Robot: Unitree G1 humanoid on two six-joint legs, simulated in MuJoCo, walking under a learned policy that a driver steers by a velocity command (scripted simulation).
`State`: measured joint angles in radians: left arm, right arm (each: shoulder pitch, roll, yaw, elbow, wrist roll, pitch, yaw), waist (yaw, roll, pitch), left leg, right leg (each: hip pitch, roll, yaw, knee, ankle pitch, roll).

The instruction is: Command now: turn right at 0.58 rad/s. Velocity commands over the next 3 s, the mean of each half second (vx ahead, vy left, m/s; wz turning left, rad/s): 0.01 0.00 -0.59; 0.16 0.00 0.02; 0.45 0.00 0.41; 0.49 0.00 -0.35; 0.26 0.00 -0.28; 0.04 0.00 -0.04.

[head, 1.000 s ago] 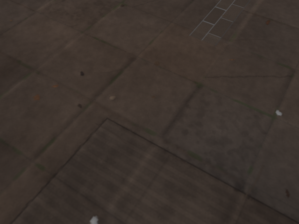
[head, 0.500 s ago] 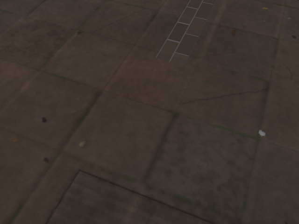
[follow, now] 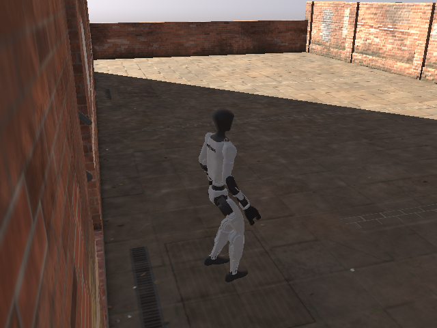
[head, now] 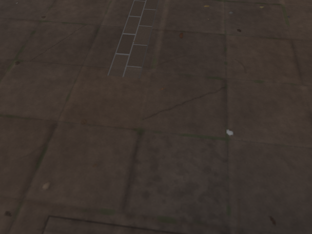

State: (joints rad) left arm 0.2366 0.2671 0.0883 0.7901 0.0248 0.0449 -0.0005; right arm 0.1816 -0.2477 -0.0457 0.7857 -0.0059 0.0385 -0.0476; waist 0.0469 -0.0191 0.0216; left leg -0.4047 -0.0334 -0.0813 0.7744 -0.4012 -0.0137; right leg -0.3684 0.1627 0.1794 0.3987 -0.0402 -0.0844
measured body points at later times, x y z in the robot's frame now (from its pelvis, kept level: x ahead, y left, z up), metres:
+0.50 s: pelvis -0.02 +0.03 +0.00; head +0.02 +0.02 +0.45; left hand +0.20 +0.24 -0.12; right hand -0.01 -0.26 -0.11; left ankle +0.00 +0.13 -0.74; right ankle -0.07 -0.07 -0.71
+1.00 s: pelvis +0.02 +0.00 +0.01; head +0.02 +0.00 +0.46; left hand +0.12 +0.25 -0.12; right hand +0.02 -0.28 -0.12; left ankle +0.10 +0.12 -0.68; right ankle -0.07 -0.06 -0.74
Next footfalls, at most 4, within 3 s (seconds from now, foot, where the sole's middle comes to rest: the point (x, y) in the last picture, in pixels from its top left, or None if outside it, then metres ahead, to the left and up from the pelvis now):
0.08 left None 0.04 0.12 -0.77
0.56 right None -0.03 -0.08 -0.77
1.20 left None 0.24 0.11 -0.77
1.76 right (174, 208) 0.58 -0.01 -0.77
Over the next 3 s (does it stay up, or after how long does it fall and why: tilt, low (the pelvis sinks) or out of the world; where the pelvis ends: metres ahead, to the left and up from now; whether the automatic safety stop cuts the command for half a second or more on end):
stays up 0.79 0.01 0.01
